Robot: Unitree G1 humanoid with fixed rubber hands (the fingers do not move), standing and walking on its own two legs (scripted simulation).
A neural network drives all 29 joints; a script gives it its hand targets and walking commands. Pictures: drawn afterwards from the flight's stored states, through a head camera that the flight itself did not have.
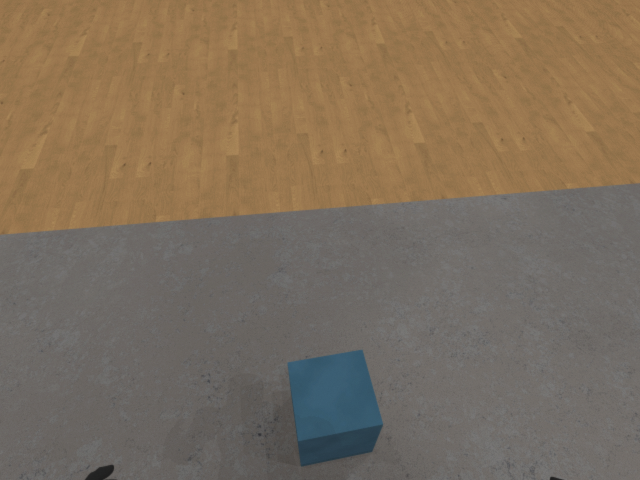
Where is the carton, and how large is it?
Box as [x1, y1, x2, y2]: [287, 350, 382, 466]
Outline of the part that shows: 362,350 287,362 301,466 364,453 372,450 381,428 382,422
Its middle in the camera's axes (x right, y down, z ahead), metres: +0.03 +0.47 +1.10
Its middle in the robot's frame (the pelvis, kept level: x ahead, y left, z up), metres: +0.44 -0.02 -0.66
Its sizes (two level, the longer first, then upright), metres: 0.210 0.200 0.250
